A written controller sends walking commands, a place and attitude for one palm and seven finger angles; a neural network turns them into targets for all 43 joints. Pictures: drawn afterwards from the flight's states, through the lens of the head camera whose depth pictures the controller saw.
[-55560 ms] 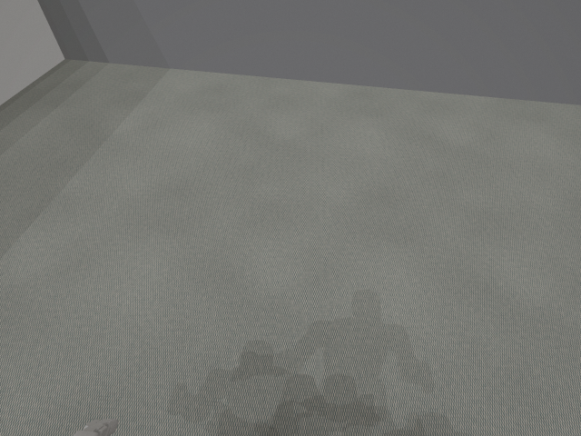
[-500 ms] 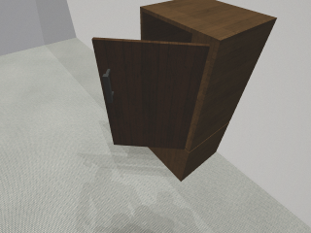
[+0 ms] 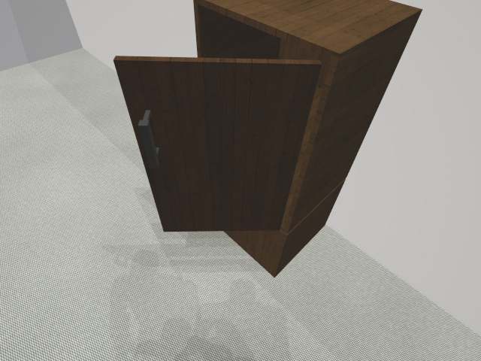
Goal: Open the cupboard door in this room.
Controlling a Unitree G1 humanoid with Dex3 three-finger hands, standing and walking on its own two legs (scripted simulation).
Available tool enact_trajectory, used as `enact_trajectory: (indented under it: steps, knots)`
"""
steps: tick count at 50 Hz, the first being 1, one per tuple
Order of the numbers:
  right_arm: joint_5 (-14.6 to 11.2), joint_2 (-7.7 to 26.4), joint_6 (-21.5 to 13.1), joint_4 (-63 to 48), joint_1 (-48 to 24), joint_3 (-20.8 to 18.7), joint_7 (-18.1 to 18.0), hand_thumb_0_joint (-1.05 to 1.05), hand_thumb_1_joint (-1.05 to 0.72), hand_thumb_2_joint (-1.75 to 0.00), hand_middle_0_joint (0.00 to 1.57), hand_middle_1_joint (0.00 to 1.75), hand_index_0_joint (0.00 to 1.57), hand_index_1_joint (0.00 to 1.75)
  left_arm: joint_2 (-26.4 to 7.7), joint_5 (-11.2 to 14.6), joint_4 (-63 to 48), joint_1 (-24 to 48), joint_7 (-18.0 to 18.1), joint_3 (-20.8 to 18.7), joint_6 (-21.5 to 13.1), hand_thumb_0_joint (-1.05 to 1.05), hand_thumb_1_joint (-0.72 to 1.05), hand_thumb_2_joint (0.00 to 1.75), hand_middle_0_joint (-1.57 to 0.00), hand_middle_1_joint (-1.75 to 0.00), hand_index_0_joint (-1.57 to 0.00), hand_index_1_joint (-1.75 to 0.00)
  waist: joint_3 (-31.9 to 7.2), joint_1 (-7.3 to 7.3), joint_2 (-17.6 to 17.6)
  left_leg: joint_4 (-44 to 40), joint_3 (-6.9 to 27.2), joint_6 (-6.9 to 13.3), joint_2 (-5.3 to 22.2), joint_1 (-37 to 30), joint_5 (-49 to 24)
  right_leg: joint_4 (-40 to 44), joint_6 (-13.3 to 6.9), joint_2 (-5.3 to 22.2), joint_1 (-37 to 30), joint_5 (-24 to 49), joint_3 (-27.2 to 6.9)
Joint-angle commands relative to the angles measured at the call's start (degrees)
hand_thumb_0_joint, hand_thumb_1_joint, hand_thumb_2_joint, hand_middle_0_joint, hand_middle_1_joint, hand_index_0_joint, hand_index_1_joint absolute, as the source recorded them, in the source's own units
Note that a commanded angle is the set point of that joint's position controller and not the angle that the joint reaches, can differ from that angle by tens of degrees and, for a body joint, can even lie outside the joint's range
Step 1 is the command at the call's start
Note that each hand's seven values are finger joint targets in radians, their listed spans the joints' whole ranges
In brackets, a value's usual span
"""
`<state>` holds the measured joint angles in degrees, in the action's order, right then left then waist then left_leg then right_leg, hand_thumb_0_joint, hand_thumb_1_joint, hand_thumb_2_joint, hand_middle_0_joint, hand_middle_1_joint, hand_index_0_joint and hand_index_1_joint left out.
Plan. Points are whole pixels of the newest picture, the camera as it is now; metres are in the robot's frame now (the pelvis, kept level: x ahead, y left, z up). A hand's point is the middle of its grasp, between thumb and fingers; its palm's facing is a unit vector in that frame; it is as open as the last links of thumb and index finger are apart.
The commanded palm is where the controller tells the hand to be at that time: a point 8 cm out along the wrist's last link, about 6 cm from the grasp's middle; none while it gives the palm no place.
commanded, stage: come to a stop and stand still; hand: left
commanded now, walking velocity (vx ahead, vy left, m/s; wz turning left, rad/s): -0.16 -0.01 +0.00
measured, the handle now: (150, 139) +0.55 +0.22 +0.05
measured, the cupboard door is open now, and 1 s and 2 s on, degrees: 47 47 47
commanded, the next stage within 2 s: none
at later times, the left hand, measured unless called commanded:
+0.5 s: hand out of the picture +0.04 +0.19 -0.18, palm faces +0.07 -0.97 -0.22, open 7.4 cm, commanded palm none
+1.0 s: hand out of the picture +0.01 +0.13 -0.16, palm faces +0.05 -0.97 -0.24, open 7.4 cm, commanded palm none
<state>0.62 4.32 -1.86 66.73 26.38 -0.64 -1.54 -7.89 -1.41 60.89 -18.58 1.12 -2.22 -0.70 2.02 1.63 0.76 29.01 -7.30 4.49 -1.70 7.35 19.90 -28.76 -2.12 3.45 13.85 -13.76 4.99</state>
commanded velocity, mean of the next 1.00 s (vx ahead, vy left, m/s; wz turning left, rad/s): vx -0.06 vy -0.02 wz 0.00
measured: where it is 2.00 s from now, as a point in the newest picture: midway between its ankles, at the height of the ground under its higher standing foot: outside the picture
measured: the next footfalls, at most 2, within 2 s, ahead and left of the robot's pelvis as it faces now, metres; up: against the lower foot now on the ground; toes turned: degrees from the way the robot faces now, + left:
right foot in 0.42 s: +0.10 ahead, -0.12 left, +0.00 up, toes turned -1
left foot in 1.68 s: -0.13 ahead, +0.02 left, +0.00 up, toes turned +7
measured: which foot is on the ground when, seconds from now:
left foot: down 0.00-1.00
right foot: down 0.00-0.14, up 0.16-0.40, down 0.42-1.00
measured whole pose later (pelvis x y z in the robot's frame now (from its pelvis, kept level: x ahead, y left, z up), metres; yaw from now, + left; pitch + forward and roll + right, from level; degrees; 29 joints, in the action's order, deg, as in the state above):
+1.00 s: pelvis -0.03 -0.05 +0.00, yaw +2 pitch -2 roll +1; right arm 1.4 10.5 0.8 59.6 22.3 -0.6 -0.5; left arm -9.1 -0.7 57.5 -16.3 1.1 -0.3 0.6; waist -0.2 1.3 -1.8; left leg 27.8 -3.8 0.9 0.2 13.2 14.2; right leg -28.5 -4.0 -1.3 18.6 -11.3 3.6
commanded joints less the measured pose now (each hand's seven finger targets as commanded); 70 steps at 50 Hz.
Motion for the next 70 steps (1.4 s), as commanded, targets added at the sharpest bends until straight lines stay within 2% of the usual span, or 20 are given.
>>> enact_trajectory:
  steps: [1, 4, 7, 9, 12, 19, 23, 24, 25, 27, 28, 30, 32, 34, 40, 61, 64, 67, 69, 70]
  knots:
    - [0.1, 4.9, -0.7, -4.5, -2.9, -1.1, -0.2, 0.0, -0.9, -0.9, 0.2, 0.3, 0.2, 0.3, -7.2, 0.6, 1.9, -15.2, 1.1, -1.9, -1.6, 0.0, 0.9, 0.9, -0.2, -0.3, -0.2, -0.3, 2.3, -4.95, 10.5, 14.3, 0.6, -2.8, 2.9, 24.2, 9.0, 10.1, -11.5, 17.3, -15.6, 2.8, -22.6]
    - [-0.3, 3.1, 0.5, -3.7, -0.7, -0.9, -0.3, 0.0, -0.9, -0.9, 0.2, 0.3, 0.2, 0.3, -4.7, 0.2, -1.4, -3.8, 1.9, -1.0, -0.5, 0.0, 0.9, 0.9, -0.2, -0.3, -0.2, -0.3, 3.6, 0.62, 8.5, 4.9, 4.9, -3.5, 6.3, 10.7, 4.8, 6.0, -8.0, 13.3, -0.8, 10.0, -11.3]
    - [0.3, 7.5, -0.2, -0.3, 3.7, -1.0, -1.0, 0.0, -0.9, -0.9, 0.2, 0.3, 0.2, 0.3, -0.7, 0.4, -2.9, -0.8, 1.8, 0.2, 0.9, 0.0, 0.9, 0.9, -0.2, -0.3, -0.2, -0.3, 4.8, -0.24, -13.3, -11.0, 15.7, 0.1, 16.5, 3.5, -34.4, -5.3, 2.6, -0.3, 3.5, -4.9, -0.5]
    - [0.1, 7.4, -0.2, -0.6, 1.7, -0.5, -2.0, 0.0, -0.9, -0.9, 0.2, 0.3, 0.2, 0.3, -1.3, 0.7, -1.5, -2.0, 2.3, 0.5, 1.5, 0.0, 0.9, 0.9, -0.2, -0.3, -0.2, -0.3, 5.6, -0.84, -9.9, -8.2, 14.7, 0.4, 17.3, -0.3, -61.9, -8.1, 2.6, 0.1, 3.6, -8.5, -2.0]
    - [-0.2, 9.3, 0.5, -1.9, 0.0, -1.5, -2.7, 0.0, -0.9, -0.9, 0.2, 0.3, 0.2, 0.3, -2.4, 0.7, -1.3, -3.1, 2.4, 0.3, 1.9, 0.0, 0.9, 0.9, -0.2, -0.3, -0.2, -0.3, 3.5, -0.62, -7.9, -4.0, 12.1, 1.3, 17.1, -10.0, -77.0, -6.2, 2.4, -0.3, 6.5, -8.8, -1.1]
    - [0.1, 10.9, 1.7, -6.0, -6.7, -3.5, -2.5, 0.0, -0.9, -0.9, 0.2, 0.3, 0.2, 0.3, -3.2, 0.2, -5.0, -3.0, 1.7, -1.0, 2.4, 0.0, 0.9, 0.9, -0.2, -0.3, -0.2, -0.3, 0.1, -2.0, -5.1, -2.2, 11.2, 3.0, 15.8, -3.0, -51.6, -3.8, 1.1, 0.2, -0.1, 3.4, -3.8]
    - [-0.4, 7.4, 2.8, -6.9, -7.4, -3.1, -1.5, 0.0, -0.9, -0.9, 0.2, 0.3, 0.2, 0.3, -5.7, 0.0, -4.9, -2.9, 1.8, -0.5, 1.1, 0.0, 0.9, 0.9, -0.2, -0.3, -0.2, -0.3, -1.5, -0.72, 6.5, 2.8, 5.7, -2.9, 6.1, 4.8, -12.3, 2.4, -3.9, 9.8, -4.0, 30.2, -13.9]
    - [-0.9, 11.1, 0.8, -10.2, -8.8, -2.5, -1.1, 0.0, -0.9, -0.9, 0.2, 0.3, 0.2, 0.3, -9.9, -0.2, -4.0, -1.7, 4.2, -0.9, 0.1, 0.0, 0.9, 0.9, -0.2, -0.3, -0.2, -0.3, -8.9, 0.2, 6.9, -1.4, 4.7, -4.7, 7.4, 2.9, -28.4, -6.8, -0.5, 7.1, -9.7, 55.0, -9.5]
    - [-0.3, 11.1, 0.5, -11.1, -6.2, -2.2, -0.5, 0.0, -0.9, -0.9, 0.2, 0.3, 0.2, 0.3, -9.1, 0.9, -7.0, -2.4, 3.9, -0.4, -0.1, 0.0, 0.9, 0.9, -0.2, -0.3, -0.2, -0.3, -13.6, -0.83, 1.0, -2.0, 8.4, -3.0, 8.9, 0.3, -28.7, -10.9, -0.9, 5.7, -10.0, 36.8, -6.5]
    - [0.1, 11.5, 0.0, -12.0, -7.1, -1.6, -0.8, 0.0, -0.9, -0.9, 0.2, 0.3, 0.2, 0.3, -6.5, 0.7, -7.6, 0.0, 3.0, 1.0, 0.7, 0.0, 0.9, 0.9, -0.2, -0.3, -0.2, -0.3, -8.3, -1.55, -17.1, -3.9, 13.1, 0.1, 15.8, -7.0, -61.7, -13.3, 0.6, -0.8, 5.2, -10.5, -3.3]
    - [0.3, 11.8, 0.4, -12.5, -8.0, -1.4, -1.1, 0.0, -0.9, -0.9, 0.2, 0.3, 0.2, 0.3, -6.4, 0.6, -7.2, 0.7, 2.7, 0.9, 1.3, 0.0, 0.9, 0.9, -0.2, -0.3, -0.2, -0.3, -3.9, -1.6, -15.0, -4.2, 12.2, 1.4, 16.1, -5.9, -63.5, -14.9, 0.3, -1.5, 7.3, -14.5, -3.3]
    - [0.3, 12.4, 0.8, -14.1, -11.2, -1.3, -0.9, 0.0, -0.9, -0.9, 0.2, 0.3, 0.2, 0.3, -5.5, 0.6, -6.3, -0.8, 2.0, 0.9, 1.1, 0.0, 0.9, 0.9, -0.2, -0.3, -0.2, -0.3, -0.6, -3.63, -5.7, -2.6, 10.7, 3.0, 14.4, 0.5, -46.6, -7.4, -0.3, -0.5, 3.0, -7.3, -4.0]
    - [0.0, 10.4, 1.1, -15.2, -12.3, -0.6, -0.5, 0.0, -0.9, -0.9, 0.2, 0.3, 0.2, 0.3, -6.3, 0.5, -5.5, -1.1, 1.3, 1.4, -0.1, 0.0, 0.9, 0.9, -0.2, -0.3, -0.2, -0.3, 2.7, -2.86, 2.2, -3.3, 9.0, -0.7, 8.7, 6.5, -14.8, 4.0, -1.4, 2.8, 1.0, 6.8, -10.8]
    - [0.2, 10.0, 1.8, -14.1, -9.2, -0.8, 0.3, 0.0, -0.9, -0.9, 0.2, 0.3, 0.2, 0.3, -9.0, 0.5, -6.3, 2.4, 0.8, 1.8, 0.1, 0.0, 0.9, 0.9, -0.2, -0.3, -0.2, -0.3, 6.2, 0.05, 3.9, -4.8, 7.4, -2.5, 4.2, 5.5, 4.6, 9.7, -3.4, 5.8, 9.7, -10.8, -14.6]
    - [0.8, 10.6, 2.5, -11.6, -3.6, -1.0, 1.1, 0.0, -0.9, -0.9, 0.2, 0.3, 0.2, 0.3, -10.8, 0.4, -8.6, 3.2, 0.9, 0.4, 0.4, 0.0, 0.9, 0.9, -0.2, -0.3, -0.2, -0.3, 4.8, 0.82, 5.6, -0.9, 5.6, -2.1, 3.3, 3.3, 3.4, 15.9, -2.6, 5.0, 16.0, -27.5, -16.7]
    - [1.2, 7.3, 2.0, -3.8, 5.5, -0.7, 0.2, 0.0, -0.9, -0.9, 0.2, 0.3, 0.2, 0.3, -7.8, 0.8, -3.4, 2.2, 0.2, -0.9, 0.8, 0.0, 0.9, 0.9, -0.2, -0.3, -0.2, -0.3, 1.3, 0.34, -1.0, -4.4, 9.9, -1.9, 3.6, 10.7, 7.3, 11.7, -1.5, 2.9, 9.9, -21.9, -12.2]
    - [1.4, 8.4, 2.1, -4.5, 2.9, -1.2, -0.1, 0.0, -0.9, -0.9, 0.2, 0.3, 0.2, 0.3, -6.2, 0.6, -3.0, 0.9, -0.1, -0.9, 1.5, 0.0, 0.9, 0.9, -0.2, -0.3, -0.2, -0.3, 1.7, -1.23, -4.3, -10.7, 14.3, -1.1, 6.2, 19.0, 15.8, 3.4, 0.2, -1.2, 4.1, -17.4, -8.3]
    - [0.8, 10.6, 1.9, -7.7, -8.7, -1.6, -0.5, 0.0, -0.9, -0.9, 0.2, 0.3, 0.2, 0.3, -2.7, 0.2, -1.0, -6.9, -0.4, -0.7, 2.5, 0.0, 0.9, 0.9, -0.2, -0.3, -0.2, -0.3, 1.8, -7.07, -11.5, -18.7, 18.2, 1.2, 12.3, 37.4, 20.7, -19.7, 1.1, -4.5, -11.5, -4.6, -3.2]
    - [0.7, 10.7, 1.7, -9.5, -13.7, -1.8, -0.5, 0.0, -0.9, -0.9, 0.2, 0.3, 0.2, 0.3, -2.0, 0.0, -1.0, -10.6, -0.2, -0.6, 2.0, 0.0, 0.9, 0.9, -0.2, -0.3, -0.2, -0.3, 4.8, -8.76, -7.5, -14.2, 17.5, 0.6, 11.6, 40.6, 19.1, -15.0, 0.7, -2.5, -13.1, -7.3, -7.9]
    - [0.8, 9.6, 2.0, -9.8, -12.4, -1.6, -0.4, 0.0, -0.9, -0.9, 0.2, 0.3, 0.2, 0.3, -2.6, -0.3, -1.2, -10.9, 0.0, -0.3, 1.0, 0.0, 0.9, 0.9, -0.2, -0.3, -0.2, -0.3, 7.9, -8.01, 1.0, -4.5, 14.0, -1.7, 5.9, 35.5, 16.2, 0.6, -0.1, 0.0, -5.8, -17.2, -14.8]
